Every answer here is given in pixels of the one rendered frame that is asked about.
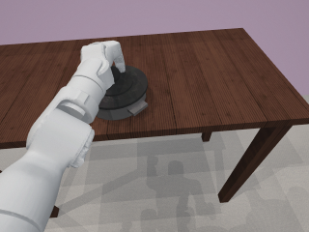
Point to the pot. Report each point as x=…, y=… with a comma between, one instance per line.
x=122, y=113

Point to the robot left hand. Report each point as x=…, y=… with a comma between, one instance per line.
x=118, y=55

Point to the lid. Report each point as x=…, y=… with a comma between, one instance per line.
x=127, y=90

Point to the left robot forearm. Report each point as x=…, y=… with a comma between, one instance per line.
x=83, y=94

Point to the knob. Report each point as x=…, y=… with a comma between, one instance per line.
x=116, y=73

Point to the table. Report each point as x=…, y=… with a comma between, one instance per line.
x=198, y=82

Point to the left robot upper arm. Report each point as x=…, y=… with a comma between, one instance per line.
x=29, y=187

